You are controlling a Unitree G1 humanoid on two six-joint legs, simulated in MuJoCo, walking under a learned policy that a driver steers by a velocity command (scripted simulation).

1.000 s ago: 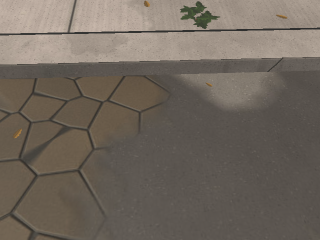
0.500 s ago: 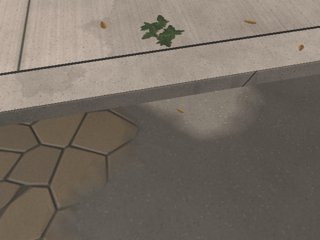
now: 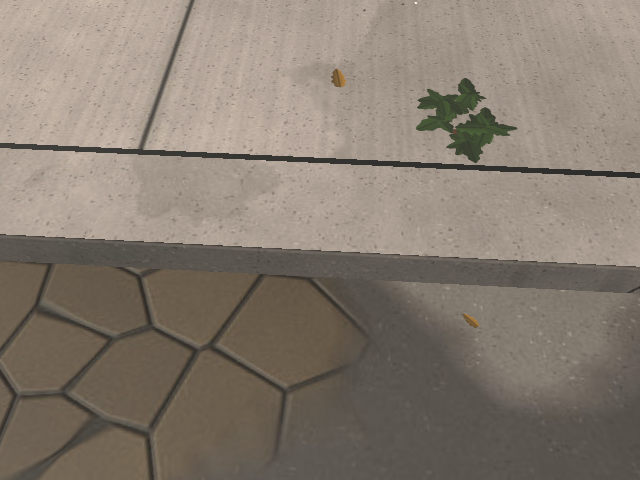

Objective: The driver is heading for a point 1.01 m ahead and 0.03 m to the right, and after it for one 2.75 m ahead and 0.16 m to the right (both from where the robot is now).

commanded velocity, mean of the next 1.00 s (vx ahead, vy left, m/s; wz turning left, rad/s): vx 0.50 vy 0.00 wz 0.14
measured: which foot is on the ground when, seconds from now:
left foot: down 0.00-0.30, up 0.32-0.76, down 0.78-1.00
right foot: up 0.00-0.26, down 0.28-0.80, up 0.82-1.00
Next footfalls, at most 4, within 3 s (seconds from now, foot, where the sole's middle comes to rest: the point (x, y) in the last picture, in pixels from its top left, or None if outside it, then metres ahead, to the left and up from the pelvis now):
0.28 right None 0.35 -0.14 -0.78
0.78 left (248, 431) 0.56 0.17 -0.78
1.30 right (354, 323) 0.82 -0.07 -0.78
1.76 left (309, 188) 1.16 0.03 -0.67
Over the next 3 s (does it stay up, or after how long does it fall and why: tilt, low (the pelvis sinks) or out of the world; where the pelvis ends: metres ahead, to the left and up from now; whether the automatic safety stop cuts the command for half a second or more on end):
stays up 1.63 -0.02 0.11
